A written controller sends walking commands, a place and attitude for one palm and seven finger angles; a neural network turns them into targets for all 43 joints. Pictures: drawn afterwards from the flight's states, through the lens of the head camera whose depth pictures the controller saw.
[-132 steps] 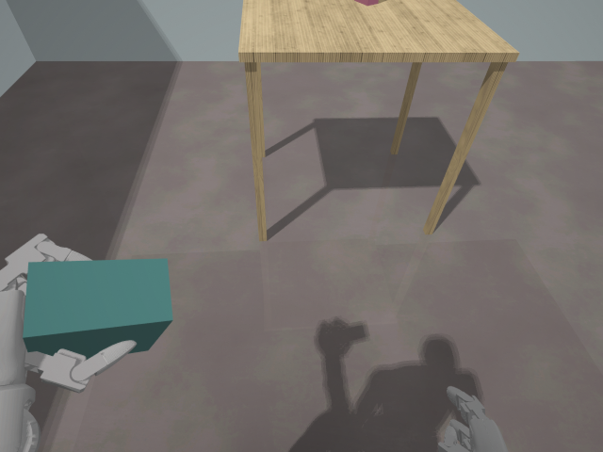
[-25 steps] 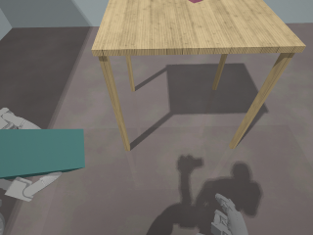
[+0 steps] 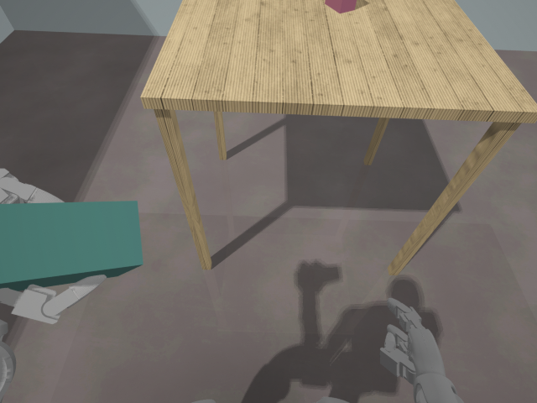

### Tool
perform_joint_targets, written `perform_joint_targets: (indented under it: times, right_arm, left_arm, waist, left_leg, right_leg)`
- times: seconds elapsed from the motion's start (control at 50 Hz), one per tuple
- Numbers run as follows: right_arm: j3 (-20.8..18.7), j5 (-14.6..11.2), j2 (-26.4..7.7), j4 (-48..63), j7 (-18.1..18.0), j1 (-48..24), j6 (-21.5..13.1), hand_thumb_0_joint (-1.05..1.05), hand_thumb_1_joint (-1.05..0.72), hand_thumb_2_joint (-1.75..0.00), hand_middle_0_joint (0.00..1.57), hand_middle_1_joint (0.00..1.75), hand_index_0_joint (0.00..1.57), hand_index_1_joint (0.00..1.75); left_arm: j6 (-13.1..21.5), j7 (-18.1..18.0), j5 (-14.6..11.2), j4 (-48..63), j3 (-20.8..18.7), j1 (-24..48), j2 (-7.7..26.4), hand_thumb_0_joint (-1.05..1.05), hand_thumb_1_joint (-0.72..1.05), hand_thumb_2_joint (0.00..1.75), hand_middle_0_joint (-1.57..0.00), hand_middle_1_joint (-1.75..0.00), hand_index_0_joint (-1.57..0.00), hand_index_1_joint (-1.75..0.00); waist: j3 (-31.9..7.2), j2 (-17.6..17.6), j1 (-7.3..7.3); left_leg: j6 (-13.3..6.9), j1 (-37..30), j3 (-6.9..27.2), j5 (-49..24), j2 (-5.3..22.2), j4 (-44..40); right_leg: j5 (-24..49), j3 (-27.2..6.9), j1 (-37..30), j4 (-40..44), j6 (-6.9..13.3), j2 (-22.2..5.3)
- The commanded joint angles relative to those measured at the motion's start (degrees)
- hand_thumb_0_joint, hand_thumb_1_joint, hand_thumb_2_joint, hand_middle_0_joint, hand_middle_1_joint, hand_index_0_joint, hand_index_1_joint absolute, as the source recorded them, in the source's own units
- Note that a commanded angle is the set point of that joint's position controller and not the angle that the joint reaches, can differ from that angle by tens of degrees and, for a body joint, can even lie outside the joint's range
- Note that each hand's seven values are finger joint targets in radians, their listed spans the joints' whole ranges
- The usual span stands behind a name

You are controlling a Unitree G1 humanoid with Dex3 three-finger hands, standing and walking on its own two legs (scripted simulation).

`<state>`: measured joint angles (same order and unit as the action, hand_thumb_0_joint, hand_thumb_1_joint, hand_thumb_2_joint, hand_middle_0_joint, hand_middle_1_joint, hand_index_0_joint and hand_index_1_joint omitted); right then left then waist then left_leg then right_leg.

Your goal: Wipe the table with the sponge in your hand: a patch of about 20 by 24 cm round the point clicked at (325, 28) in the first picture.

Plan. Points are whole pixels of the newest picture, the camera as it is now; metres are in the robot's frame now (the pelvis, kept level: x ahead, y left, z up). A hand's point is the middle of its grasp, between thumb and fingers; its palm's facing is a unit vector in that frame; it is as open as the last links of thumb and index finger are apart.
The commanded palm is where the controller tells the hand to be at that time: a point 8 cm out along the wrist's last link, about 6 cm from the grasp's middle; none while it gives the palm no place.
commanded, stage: turn to face it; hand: left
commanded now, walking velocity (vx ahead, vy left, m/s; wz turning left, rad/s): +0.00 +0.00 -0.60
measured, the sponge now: (87, 247) +0.24 +0.22 +0.17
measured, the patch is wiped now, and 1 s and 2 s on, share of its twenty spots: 0.00 0.00 0.00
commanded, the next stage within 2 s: take the last steps up to it in 0.64 s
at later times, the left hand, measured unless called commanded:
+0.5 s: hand (203, 255) +0.23 +0.10 +0.19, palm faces +0.19 -0.83 -0.52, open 10.1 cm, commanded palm +0.18 +0.15 +0.18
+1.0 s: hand (228, 368) +0.14 +0.06 +0.17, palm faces +0.18 -0.86 -0.48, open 10.1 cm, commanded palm +0.11 +0.11 +0.18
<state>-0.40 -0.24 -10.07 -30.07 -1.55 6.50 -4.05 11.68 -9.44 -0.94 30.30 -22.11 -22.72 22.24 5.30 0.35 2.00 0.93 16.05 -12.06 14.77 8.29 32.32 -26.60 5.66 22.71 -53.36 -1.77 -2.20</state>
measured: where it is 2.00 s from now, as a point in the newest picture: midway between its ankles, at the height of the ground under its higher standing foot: outside the picture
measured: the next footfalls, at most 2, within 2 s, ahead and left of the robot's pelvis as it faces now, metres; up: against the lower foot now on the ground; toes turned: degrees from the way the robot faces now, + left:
right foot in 0.16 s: +0.08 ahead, -0.12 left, +0.00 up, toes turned -13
left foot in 0.74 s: -0.02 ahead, +0.05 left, +0.00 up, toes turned -13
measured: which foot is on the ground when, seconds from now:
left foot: down 0.00-0.16, up 0.18-0.72, down 0.74-0.98, up 1.00-1.00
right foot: up 0.00-0.14, down 0.16-0.76, up 0.78-0.96, down 0.98-1.00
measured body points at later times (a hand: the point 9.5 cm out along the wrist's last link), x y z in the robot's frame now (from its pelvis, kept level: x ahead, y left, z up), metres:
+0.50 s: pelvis -0.03 -0.08 +0.00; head -0.02 -0.12 +0.45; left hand +0.21 +0.14 +0.22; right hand +0.05 -0.38 -0.10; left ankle -0.03 +0.09 -0.65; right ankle +0.04 -0.12 -0.73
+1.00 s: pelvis -0.13 -0.11 -0.01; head -0.15 -0.14 +0.44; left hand +0.12 +0.10 +0.20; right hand -0.06 -0.36 -0.12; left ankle -0.06 +0.05 -0.72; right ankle -0.13 -0.20 -0.74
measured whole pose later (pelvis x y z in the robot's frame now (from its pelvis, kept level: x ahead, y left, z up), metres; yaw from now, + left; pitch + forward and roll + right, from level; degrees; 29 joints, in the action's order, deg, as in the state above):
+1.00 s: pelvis -0.13 -0.11 -0.01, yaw -18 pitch -2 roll +0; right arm 0.6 -0.2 -10.0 -36.4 -3.2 15.3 -3.9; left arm 11.3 -8.2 0.9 23.5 -19.7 -26.3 20.7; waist -0.5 -3.8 0.9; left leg 0.6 18.6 -1.7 23.6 6.6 41.8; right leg -18.9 5.3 16.8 -36.0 1.1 0.0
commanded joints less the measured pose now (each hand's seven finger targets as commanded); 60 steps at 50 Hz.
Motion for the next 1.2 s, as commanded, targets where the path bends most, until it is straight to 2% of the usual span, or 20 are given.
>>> perform_joint_targets:
  times: [0.0,0.08,0.12,0.16,0.18,0.24,0.52,0.64,0.68,0.7,0.74,0.76,0.8,0.92,0.94,0.96,0.98,1.02,1.08,1.18]
  right_arm:
    - [-2.8,-0.2,-8.8,7.5,0.8,1.6,-3.4,0.00,-0.90,-0.90,0.20,0.30,0.20,0.30]
    - [-2.7,-0.2,-8.7,7.9,0.4,2.3,-3.3,0.00,-0.90,-0.90,0.20,0.30,0.20,0.30]
    - [-2.6,-0.7,-8.0,7.9,0.4,2.6,-3.1,0.00,-0.90,-0.90,0.20,0.30,0.20,0.30]
    - [-2.2,-0.9,-6.2,9.6,-0.1,0.3,-3.0,0.00,-0.90,-0.90,0.20,0.30,0.20,0.30]
    - [-2.1,-0.6,-6.2,8.2,0.0,-0.1,-2.6,0.00,-0.90,-0.90,0.20,0.30,0.20,0.30]
    - [-0.5,-0.3,-4.7,5.6,0.1,-1.5,-0.4,0.00,-0.90,-0.90,0.20,0.30,0.20,0.30]
    - [-3.1,-0.4,-9.7,4.5,-0.7,0.2,1.4,0.00,-0.90,-0.90,0.20,0.30,0.20,0.30]
    - [-3.2,0.0,-9.4,5.7,-0.7,0.5,2.1,0.00,-0.90,-0.90,0.20,0.30,0.20,0.30]
    - [-3.1,0.1,-9.3,5.5,-0.5,3.3,2.7,0.00,-0.90,-0.90,0.20,0.30,0.20,0.30]
    - [-3.2,0.2,-9.9,6.0,-0.6,4.1,2.9,0.00,-0.90,-0.90,0.20,0.30,0.20,0.30]
    - [-3.2,0.8,-9.9,9.6,-0.5,0.3,2.0,0.00,-0.90,-0.90,0.20,0.30,0.20,0.30]
    - [-2.6,1.2,-7.1,8.2,-1.0,-0.7,0.7,0.00,-0.90,-0.90,0.20,0.30,0.20,0.30]
    - [-3.4,0.2,-8.5,5.6,-0.7,-0.2,-0.3,0.00,-0.90,-0.90,0.20,0.30,0.20,0.30]
    - [-2.7,0.1,-9.1,1.8,-2.7,1.5,-3.1,0.00,-0.90,-0.90,0.20,0.30,0.20,0.30]
    - [-2.6,0.1,-8.2,1.3,-2.7,1.7,-3.1,0.00,-0.90,-0.90,0.20,0.30,0.20,0.30]
    - [-2.4,-0.1,-7.2,2.5,-2.6,-1.8,-3.6,0.00,-0.90,-0.90,0.20,0.30,0.20,0.30]
    - [-3.4,0.4,-9.4,1.6,-2.2,-2.2,-4.3,0.00,-0.90,-0.90,0.20,0.30,0.20,0.30]
    - [-2.8,0.6,-7.9,-0.1,-1.8,-1.0,-3.5,0.00,-0.90,-0.90,0.20,0.30,0.20,0.30]
    - [-2.6,0.3,-7.4,-0.6,-1.6,-0.3,-2.3,0.00,-0.90,-0.90,0.20,0.30,0.20,0.30]
    - [-3.6,0.2,-8.1,0.5,-1.3,1.0,-2.8,0.00,-0.90,-0.90,0.20,0.30,0.20,0.30]
  left_arm:
    - [3.3,0.7,-1.2,14.1,-3.2,-2.0,6.4,0.00,0.10,1.30,-1.20,-1.60,-1.20,-1.60]
    - [2.2,1.0,-1.3,11.4,-4.8,-1.1,7.6,0.00,0.10,1.30,-1.20,-1.60,-1.20,-1.60]
    - [2.1,1.0,-1.0,10.5,-5.5,0.7,8.8,0.00,0.10,1.30,-1.20,-1.60,-1.20,-1.60]
    - [1.5,0.3,-2.1,9.3,-9.3,-0.8,12.4,0.00,0.10,1.30,-1.20,-1.60,-1.20,-1.60]
    - [1.5,-0.1,-2.6,11.4,-10.1,-0.9,12.8,0.00,0.10,1.30,-1.20,-1.60,-1.20,-1.60]
    - [2.9,-0.5,-2.3,13.6,-9.7,-3.9,10.9,0.00,0.10,1.30,-1.20,-1.60,-1.20,-1.60]
    - [4.7,-0.3,-2.0,5.3,-6.6,-3.8,9.1,0.00,0.10,1.30,-1.20,-1.60,-1.20,-1.60]
    - [4.6,-0.1,-0.7,7.3,-5.1,0.9,9.3,0.00,0.10,1.30,-1.20,-1.60,-1.20,-1.60]
    - [4.5,0.5,-0.6,7.6,-4.0,2.1,8.9,0.00,0.10,1.30,-1.20,-1.60,-1.20,-1.60]
    - [4.6,0.9,-0.7,8.0,-3.5,3.1,8.9,0.00,0.10,1.30,-1.20,-1.60,-1.20,-1.60]
    - [4.8,1.0,-0.2,10.3,-4.7,5.2,9.1,0.00,0.10,1.30,-1.20,-1.60,-1.20,-1.60]
    - [4.4,0.6,0.5,10.7,-5.9,5.0,10.6,0.00,0.10,1.30,-1.20,-1.60,-1.20,-1.60]
    - [3.2,1.7,0.0,2.5,-4.9,-3.6,7.5,0.00,0.10,1.30,-1.20,-1.60,-1.20,-1.60]
    - [3.2,-0.1,1.3,6.2,-2.0,6.6,7.1,0.00,0.10,1.30,-1.20,-1.60,-1.20,-1.60]
    - [3.2,-0.2,1.9,4.4,-2.2,7.6,8.3,0.00,0.10,1.30,-1.20,-1.60,-1.20,-1.60]
    - [3.7,-0.5,1.0,5.3,-4.1,10.4,11.3,0.00,0.10,1.30,-1.20,-1.60,-1.20,-1.60]
    - [4.2,-0.5,0.9,4.6,-4.8,12.3,12.2,0.00,0.10,1.30,-1.20,-1.60,-1.20,-1.60]
    - [5.7,0.7,0.3,5.0,-4.4,7.7,10.9,0.00,0.10,1.30,-1.20,-1.60,-1.20,-1.60]
    - [6.8,1.1,0.2,3.2,-5.9,1.3,10.3,0.00,0.10,1.30,-1.20,-1.60,-1.20,-1.60]
    - [7.5,0.6,-0.4,2.5,-7.3,-3.8,10.6,0.00,0.10,1.30,-1.20,-1.60,-1.20,-1.60]
  waist:
    - [-11.1,-16.9,-1.97]
    - [-10.8,-14.2,-1.36]
    - [-11.8,-6.5,-1.06]
    - [-13.0,18.9,-0.14]
    - [-14.5,16.0,-0.64]
    - [-18.1,4.1,-1.53]
    - [-13.9,4.6,-0.89]
    - [-12.9,4.9,-0.80]
    - [-14.1,3.4,-2.66]
    - [-12.7,-0.1,-3.46]
    - [-9.5,-17.1,-1.05]
    - [-7.1,-17.4,-1.32]
    - [-3.3,-13.4,-0.68]
    - [-5.8,-7.0,-2.05]
    - [-4.8,2.4,-2.47]
    - [-3.8,17.3,-1.20]
    - [-4.7,14.6,-1.01]
    - [-2.0,3.5,-1.82]
    - [-6.5,2.6,-2.39]
    - [-9.6,4.4,-1.88]
  left_leg:
    - [-5.4,-10.1,4.9,-33.9,14.3,-9.5]
    - [-2.7,-5.8,1.7,-21.5,13.9,-3.8]
    - [-0.3,-1.5,-0.4,-11.4,9.7,8.1]
    - [3.7,14.7,4.6,22.8,-4.5,32.3]
    - [3.5,14.5,11.6,19.4,-3.3,37.5]
    - [4.5,18.7,13.5,11.4,-3.1,42.2]
    - [1.4,10.4,11.5,9.6,-7.0,21.5]
    - [-1.1,-1.6,7.9,14.1,-9.9,2.2]
    - [-2.4,-10.3,5.7,11.1,-9.7,-9.3]
    - [-4.5,-13.4,8.9,11.9,-6.1,-15.3]
    - [-13.6,-1.9,30.4,16.5,15.6,-25.0]
    - [-15.1,8.9,29.6,18.6,16.5,-26.0]
    - [-12.6,10.1,17.6,17.9,10.2,-20.6]
    - [-5.8,10.8,11.7,22.4,2.2,-5.3]
    - [-3.9,17.4,8.5,20.5,-2.3,9.3]
    - [-1.4,26.0,7.6,19.4,-7.3,27.2]
    - [-1.0,25.0,15.0,12.8,-5.8,35.6]
    - [0.2,21.8,16.1,2.9,-3.9,39.6]
    - [0.8,20.3,13.5,-1.9,-3.6,36.1]
    - [0.4,20.8,10.9,-1.1,-3.7,25.6]
  right_leg:
    - [5.6,1.5,1.5,8.2,-0.9,-0.2]
    - [10.1,3.1,-6.3,17.6,-1.1,1.1]
    - [22.9,-0.5,-12.5,24.7,0.5,-1.5]
    - [54.0,-30.3,-15.5,31.7,8.7,-16.7]
    - [48.9,-30.0,-15.7,32.7,7.9,-17.9]
    - [48.0,-21.8,-22.4,27.9,9.8,-13.9]
    - [3.7,-24.4,-12.5,45.5,0.9,-9.2]
    - [-2.6,-24.6,-7.0,49.3,1.5,-7.1]
    - [-0.2,-20.9,-4.9,48.0,-1.1,-3.7]
    - [1.1,-18.2,-1.9,42.0,-3.4,-0.1]
    - [5.0,-8.2,0.8,4.3,-3.0,6.4]
    - [2.8,-9.6,0.0,-12.1,-0.1,6.1]
    - [3.2,-8.2,3.8,-15.4,0.7,3.5]
    - [2.9,1.9,-17.4,27.2,0.5,2.3]
    - [-3.9,-12.1,-19.0,34.4,4.7,-5.9]
    - [-6.9,-36.6,-18.4,42.9,11.5,-20.2]
    - [-14.6,-43.1,-13.6,46.9,11.7,-23.2]
    - [-9.1,-33.2,-7.3,45.2,11.6,-19.6]
    - [3.5,-18.1,-10.5,42.6,8.9,-15.5]
    - [9.0,-16.7,-17.9,42.1,9.4,-15.9]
